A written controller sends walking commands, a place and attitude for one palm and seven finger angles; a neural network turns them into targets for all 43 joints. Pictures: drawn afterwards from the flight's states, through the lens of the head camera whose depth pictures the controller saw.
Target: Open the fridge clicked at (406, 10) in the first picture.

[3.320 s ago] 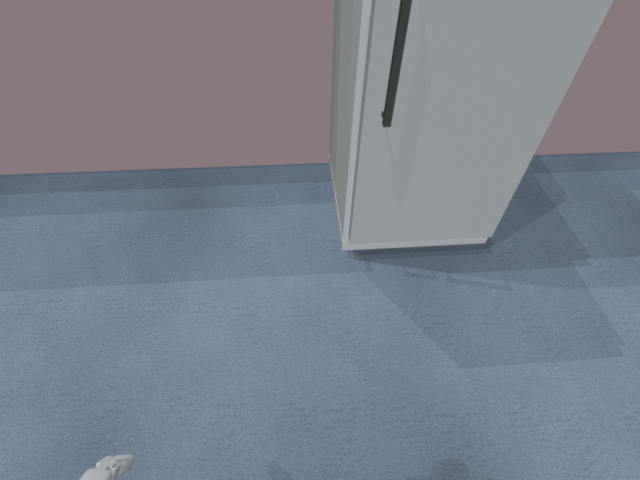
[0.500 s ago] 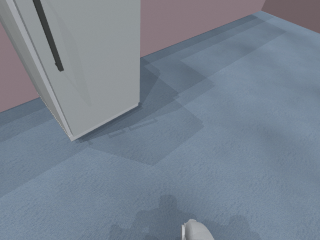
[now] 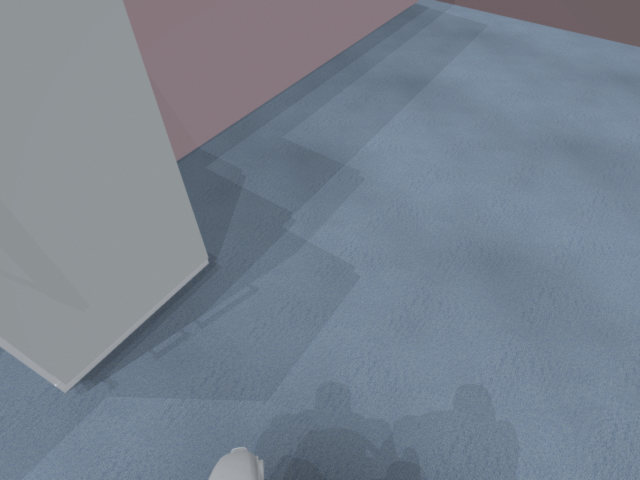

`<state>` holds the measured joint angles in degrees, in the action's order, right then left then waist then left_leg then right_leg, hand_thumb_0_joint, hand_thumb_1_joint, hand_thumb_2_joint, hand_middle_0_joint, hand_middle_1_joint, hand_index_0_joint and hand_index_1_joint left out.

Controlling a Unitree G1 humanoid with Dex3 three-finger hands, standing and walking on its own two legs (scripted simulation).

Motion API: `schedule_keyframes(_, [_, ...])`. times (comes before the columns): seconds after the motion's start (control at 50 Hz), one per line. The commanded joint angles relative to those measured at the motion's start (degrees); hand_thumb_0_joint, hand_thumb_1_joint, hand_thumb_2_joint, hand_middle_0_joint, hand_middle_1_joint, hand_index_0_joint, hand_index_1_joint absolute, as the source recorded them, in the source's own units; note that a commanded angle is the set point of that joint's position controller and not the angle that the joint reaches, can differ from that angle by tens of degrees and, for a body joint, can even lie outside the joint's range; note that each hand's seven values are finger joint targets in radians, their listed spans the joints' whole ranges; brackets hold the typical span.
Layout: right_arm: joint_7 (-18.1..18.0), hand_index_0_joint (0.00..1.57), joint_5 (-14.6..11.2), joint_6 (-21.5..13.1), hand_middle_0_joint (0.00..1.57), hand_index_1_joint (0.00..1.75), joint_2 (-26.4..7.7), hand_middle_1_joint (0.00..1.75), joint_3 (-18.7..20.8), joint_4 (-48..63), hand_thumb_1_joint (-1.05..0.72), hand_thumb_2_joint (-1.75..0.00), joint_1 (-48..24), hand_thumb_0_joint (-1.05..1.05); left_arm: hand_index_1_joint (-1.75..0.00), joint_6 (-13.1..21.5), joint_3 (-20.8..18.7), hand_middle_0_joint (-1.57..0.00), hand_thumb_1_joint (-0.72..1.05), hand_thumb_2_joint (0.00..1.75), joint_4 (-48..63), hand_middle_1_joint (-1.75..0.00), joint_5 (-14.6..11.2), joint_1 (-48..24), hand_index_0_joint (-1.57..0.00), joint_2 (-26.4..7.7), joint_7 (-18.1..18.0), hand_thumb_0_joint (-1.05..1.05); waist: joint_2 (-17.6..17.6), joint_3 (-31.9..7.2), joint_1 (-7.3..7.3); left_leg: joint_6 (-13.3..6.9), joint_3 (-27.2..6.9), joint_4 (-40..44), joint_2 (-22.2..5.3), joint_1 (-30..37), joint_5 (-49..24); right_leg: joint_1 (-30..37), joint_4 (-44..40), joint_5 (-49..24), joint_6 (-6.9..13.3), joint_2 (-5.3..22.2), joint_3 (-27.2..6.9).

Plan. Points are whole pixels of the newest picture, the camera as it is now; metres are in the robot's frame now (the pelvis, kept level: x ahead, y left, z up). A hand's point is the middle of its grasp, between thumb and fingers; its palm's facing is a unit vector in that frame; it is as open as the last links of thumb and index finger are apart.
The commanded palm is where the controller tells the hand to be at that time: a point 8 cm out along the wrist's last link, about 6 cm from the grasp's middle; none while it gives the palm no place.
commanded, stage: walk to a spot facing it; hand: left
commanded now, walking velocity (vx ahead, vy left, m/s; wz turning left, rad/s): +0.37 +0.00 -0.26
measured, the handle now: out of the picture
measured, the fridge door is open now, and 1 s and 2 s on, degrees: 0 0 0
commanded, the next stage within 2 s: turn to face it in 0.42 s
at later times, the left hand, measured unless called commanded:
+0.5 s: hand (204, 375) +0.31 +0.21 -0.17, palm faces -0.19 -0.97 -0.15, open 7.4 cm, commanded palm none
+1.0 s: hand (249, 310) +0.44 +0.15 -0.18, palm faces -0.10 -0.99 -0.13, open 7.4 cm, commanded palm none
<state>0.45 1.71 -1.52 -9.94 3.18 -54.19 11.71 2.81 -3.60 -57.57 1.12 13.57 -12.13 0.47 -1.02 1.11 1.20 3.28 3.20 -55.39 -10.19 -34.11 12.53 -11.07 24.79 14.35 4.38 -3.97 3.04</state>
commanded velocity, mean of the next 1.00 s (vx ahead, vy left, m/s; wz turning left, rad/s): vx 0.08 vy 0.00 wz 0.04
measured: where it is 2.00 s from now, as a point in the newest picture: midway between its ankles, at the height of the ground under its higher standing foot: (326, 472)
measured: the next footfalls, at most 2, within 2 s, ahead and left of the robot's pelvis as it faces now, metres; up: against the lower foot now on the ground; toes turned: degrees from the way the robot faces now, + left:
left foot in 0.16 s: +0.20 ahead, +0.15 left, +0.00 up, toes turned +6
right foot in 0.62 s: +0.34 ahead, -0.13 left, +0.00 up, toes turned -25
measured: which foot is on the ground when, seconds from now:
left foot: up 0.00-0.14, down 0.16-0.62, up 0.64-1.00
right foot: down 0.00-0.18, up 0.20-0.60, down 0.62-1.00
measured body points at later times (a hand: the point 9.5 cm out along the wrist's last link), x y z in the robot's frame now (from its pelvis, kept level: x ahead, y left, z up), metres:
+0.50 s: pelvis +0.20 +0.04 +0.00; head +0.24 +0.05 +0.45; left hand +0.32 +0.26 -0.16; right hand +0.14 -0.20 -0.14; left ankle +0.16 +0.15 -0.74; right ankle +0.25 -0.11 -0.68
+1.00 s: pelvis +0.30 +0.01 -0.01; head +0.33 +0.03 +0.44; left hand +0.44 +0.21 -0.17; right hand +0.30 -0.23 -0.15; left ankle +0.33 +0.11 -0.72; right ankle +0.31 -0.11 -0.74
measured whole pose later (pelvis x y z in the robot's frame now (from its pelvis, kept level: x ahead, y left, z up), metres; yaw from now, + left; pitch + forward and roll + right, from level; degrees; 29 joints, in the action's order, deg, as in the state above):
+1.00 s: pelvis +0.30 +0.01 -0.01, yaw -6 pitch +0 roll -2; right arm 0.6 1.1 2.7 -9.5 3.8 -56.9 14.5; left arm -0.7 -2.6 -54.3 1.4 6.0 -8.0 -1.2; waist 0.7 3.2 2.3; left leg 2.7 7.6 -47.7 -6.1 -23.3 22.9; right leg -15.8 33.8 15.9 -0.2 7.6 18.4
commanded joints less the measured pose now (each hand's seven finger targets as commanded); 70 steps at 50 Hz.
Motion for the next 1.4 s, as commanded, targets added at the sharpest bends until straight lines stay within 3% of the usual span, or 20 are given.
schedule_keyframes(0.0, [0.70, 0.20, -0.03, -1.18, 0.20, 0.30, -3.06, 0.30, 0.13, 3.10, -0.90, -0.90, -1.21, 0.00, -0.30, 1.36, -1.04, -0.20, 0.90, 0.90, 1.64, -0.30, 0.24, 5.02, -0.20, -7.02, -0.56, 0.00, 8.63, 2.40, -2.72, 0.16, 1.85, 11.67, 2.12, 3.98, -1.08, -1.42, -10.13, -7.76, 5.97, 14.59, -12.35])
schedule_keyframes(0.1, [0.00, 0.20, -0.04, -2.69, 0.20, 0.30, -5.84, 0.30, 0.81, 1.63, -0.90, -0.90, 2.90, 0.00, -0.30, 0.89, -1.58, -0.20, 0.90, 0.90, 1.53, -0.30, -0.23, 5.03, -0.20, -8.22, -0.69, 0.00, 3.75, -0.82, 0.31, -1.14, 4.60, 27.75, 6.11, 22.65, -2.37, -1.86, 1.82, -16.14, 3.42, 12.51, -12.06])
schedule_keyframes(0.12, [-0.68, 0.20, 0.25, -3.12, 0.20, 0.30, -9.44, 0.30, 1.72, -0.43, -0.90, -0.90, 9.80, 0.00, -0.30, 0.82, -1.46, -0.20, 0.90, 0.90, 2.20, -0.30, -0.62, 4.98, -0.20, -6.65, -0.41, 0.00, -0.89, -5.05, 3.22, -3.13, -1.40, 30.41, 1.20, 36.35, -2.59, -9.52, 13.62, -15.65, 1.09, 9.04, -9.47])
schedule_keyframes(0.14, [-1.07, 0.20, 1.06, -3.35, 0.20, 0.30, -16.25, 0.30, 3.33, -1.83, -0.90, -0.90, 16.58, 0.00, -0.30, 0.87, -1.01, -0.20, 0.90, 0.90, 2.97, -0.30, -1.12, 6.67, -0.20, -3.02, 0.15, 0.00, -15.74, -10.74, 4.87, -9.00, -20.27, 34.22, -15.63, 48.23, -4.85, -22.33, 31.79, 6.41, -2.24, 2.10, -1.07])
schedule_keyframes(0.16, [-1.20, 0.20, 0.35, -2.54, 0.20, 0.30, -16.73, 0.30, 2.99, -2.01, -0.90, -0.90, 18.71, 0.00, -0.30, 1.17, -0.61, -0.20, 0.90, 0.90, 4.21, -0.30, -0.54, 3.78, -0.20, -4.11, 0.01, 0.00, -14.70, -9.10, 5.69, -12.61, -25.88, 38.39, -21.15, 46.07, -3.76, -26.53, 42.84, 18.90, -2.42, 3.00, -2.71])
schedule_keyframes(0.24, [-1.66, 0.20, -0.05, -3.26, 0.20, 0.30, -7.00, 0.30, 0.39, -0.30, -0.90, -0.90, 6.62, 0.00, -0.30, -0.89, -1.78, -0.20, 0.90, 0.90, 2.78, -0.30, 0.54, 1.72, -0.20, -2.71, 1.24, 0.00, -4.41, 3.56, 0.14, -8.21, -7.44, 42.53, -13.85, 27.00, -5.44, -26.13, 48.63, 5.02, -4.10, 9.95, -3.70])
schedule_keyframes(0.3, [-2.09, 0.20, -0.42, -3.67, 0.20, 0.30, -6.03, 0.30, 0.38, -0.99, -0.90, -0.90, 6.25, 0.00, -0.30, -2.76, -1.88, -0.20, 0.90, 0.90, 2.36, -0.30, 0.62, 4.39, -0.20, -0.57, 1.45, 0.00, -5.70, 1.62, -1.92, -7.37, 3.27, 41.44, -10.97, 26.44, -14.62, -25.00, 47.21, 0.33, -5.42, 10.34, -2.06])
schedule_keyframes(0.48, [-2.14, 0.20, -0.05, -1.74, 0.20, 0.30, -8.48, 0.30, 1.87, -2.61, -0.90, -0.90, 8.84, 0.00, -0.30, -3.75, -1.50, -0.20, 0.90, 0.90, 6.06, -0.30, 0.40, -5.35, -0.20, 0.88, 1.85, 0.00, -10.47, 3.19, 0.52, -7.77, 14.83, 34.61, -9.64, 33.18, -32.32, -22.42, 20.18, -2.72, -5.96, 7.92, 5.56])
schedule_keyframes(0.56, [-1.90, 0.20, -0.51, -1.15, 0.20, 0.30, -8.91, 0.30, 1.60, -3.97, -0.90, -0.90, 9.70, 0.00, -0.30, -1.74, -1.09, -0.20, 0.90, 0.90, 3.07, -0.30, 1.05, 3.66, -0.20, -1.22, 0.39, 0.00, -6.44, -3.53, -3.57, -5.84, 13.28, 19.41, -8.50, 30.61, -38.69, -2.14, 6.40, -9.39, -3.52, 4.57, 6.65])
schedule_keyframes(0.58, [-1.51, 0.20, -0.92, -1.19, 0.20, 0.30, -7.28, 0.30, 1.02, -4.02, -0.90, -0.90, 10.12, 0.00, -0.30, -0.74, -1.75, -0.20, 0.90, 0.90, 1.02, -0.30, 1.38, 9.38, -0.20, -4.99, -0.31, 0.00, 0.48, -8.97, -6.29, -3.42, 13.72, 9.22, -5.48, 23.34, -26.99, 10.81, 3.97, -24.85, -2.73, 9.61, 2.24])
schedule_keyframes(0.6, [-1.28, 0.20, -1.81, -1.27, 0.20, 0.30, -2.76, 0.30, 0.02, -3.20, -0.90, -0.90, 12.66, 0.00, -0.30, 0.37, -2.77, -0.20, 0.90, 0.90, -0.51, -0.30, 1.32, 13.71, -0.20, -10.88, -1.11, 0.00, 15.83, -17.47, -7.14, -0.96, 11.27, -5.88, 3.46, 9.16, 15.75, 25.56, 5.55, -52.06, 3.73, 26.43, -16.79])
schedule_keyframes(0.62, [-2.02, 0.20, -2.17, -0.26, 0.20, 0.30, -3.41, 0.30, -0.16, -2.91, -0.90, -0.90, 13.39, 0.00, -0.30, 0.35, -2.27, -0.20, 0.90, 0.90, -0.88, -0.30, -0.34, 13.81, -0.20, -12.14, -1.28, 0.00, 13.74, -21.72, -5.96, -1.26, 1.52, -11.33, 4.19, 11.68, 25.34, 22.85, 3.63, -59.83, 8.51, 30.15, -16.12])
schedule_keyframes(0.74, [-1.56, 0.20, -1.14, 3.24, 0.20, 0.30, -2.18, 0.30, -0.11, -4.76, -0.90, -0.90, 10.93, 0.00, -0.30, -1.23, -0.10, -0.20, 0.90, 0.90, 3.72, -0.30, -0.06, -5.14, -0.20, -5.53, -2.68, 0.00, 7.53, -2.49, 0.22, -0.37, -1.79, -11.57, 2.63, 10.56, 14.56, -3.70, -5.62, -28.53, 3.67, 24.98, -0.99])
schedule_keyframes(0.94, [0.26, 0.20, -0.64, 3.36, 0.20, 0.30, -2.40, 0.30, 1.05, 0.11, -0.90, -0.90, 5.59, 0.00, -0.30, -3.03, -2.04, -0.20, 0.90, 0.90, 5.86, -0.30, 0.57, -5.56, -0.20, -7.07, -2.80, 0.00, 10.93, -0.15, -0.52, -0.53, 4.20, 9.66, 3.38, 11.94, 10.10, -4.55, -3.00, -6.07, 1.57, 26.27, 5.70])
schedule_keyframes(0.98, [0.35, 0.20, -0.32, 2.92, 0.20, 0.30, -4.08, 0.30, 1.51, 0.02, -0.90, -0.90, 9.04, 0.00, -0.30, -3.62, -2.18, -0.20, 0.90, 0.90, 6.35, -0.30, 0.04, -5.54, -0.20, -6.80, -2.57, 0.00, 4.37, -1.85, 1.27, -0.98, 4.52, 21.11, 4.51, 18.55, 1.21, -6.30, 5.98, -2.60, -1.38, 23.95, 8.72])
schedule_keyframes(1.0, [0.40, 0.20, -0.08, 2.41, 0.20, 0.30, -7.60, 0.30, 2.23, -0.22, -0.90, -0.90, 11.45, 0.00, -0.30, -4.11, -1.95, -0.20, 0.90, 0.90, 7.31, -0.30, -0.43, -4.80, -0.20, -4.87, -2.25, 0.00, -7.81, -2.29, 2.15, -3.35, -5.42, 29.86, -0.11, 20.64, -4.70, -10.81, 16.25, 4.64, -4.45, 18.76, 10.70])
schedule_keyframes(1.02, [-0.10, 0.20, 0.25, 1.94, 0.20, 0.30, -13.42, 0.30, 3.58, 0.78, -0.90, -0.90, 12.77, 0.00, -0.30, -4.47, -1.50, -0.20, 0.90, 0.90, 9.79, -0.30, -0.80, -5.42, -0.20, -1.38, -1.89, 0.00, -23.58, -0.49, 3.26, -10.55, -25.63, 38.54, -13.37, 22.79, -17.14, -23.16, 29.85, 22.93, -9.11, 10.95, 10.33])
schedule_keyframes(1.04, [-0.52, 0.20, 0.40, 2.10, 0.20, 0.30, -15.35, 0.30, 3.88, 0.71, -0.90, -0.90, 13.04, 0.00, -0.30, -4.62, -1.36, -0.20, 0.90, 0.90, 11.17, -0.30, -0.10, -8.57, -0.20, -2.80, -1.81, 0.00, -18.15, -2.04, 4.14, -15.09, -28.26, 39.97, -17.06, 21.75, -15.32, -23.20, 39.96, 22.92, -8.08, 10.39, 3.05])
schedule_keyframes(1.16, [-1.99, 0.20, -0.62, 0.51, 0.20, 0.30, -11.12, 0.30, 2.33, 3.30, -0.90, -0.90, 4.31, 0.00, -0.30, -4.09, -2.31, -0.20, 0.90, 0.90, 7.18, -0.30, -0.13, -4.50, -0.20, -4.04, -0.94, 0.00, -4.65, -7.78, -0.15, -10.11, -13.77, 35.00, -4.55, 29.80, -25.35, -25.06, 44.71, 4.78, -9.73, 10.26, -2.35])
schedule_keyframes(1.38, [-1.38, 0.20, -0.42, 1.79, 0.20, 0.30, -13.34, 0.30, 3.48, 2.55, -0.90, -0.90, 5.76, 0.00, -0.30, -4.66, -1.88, -0.20, 0.90, 0.90, 9.12, -0.30, -0.59, -8.33, -0.20, -5.89, -1.80, 0.00, -6.53, -4.94, 1.98, -13.37, -21.98, 36.09, -3.50, 30.04, -20.93, -20.22, 30.41, 9.34, -10.83, 8.33, -3.92])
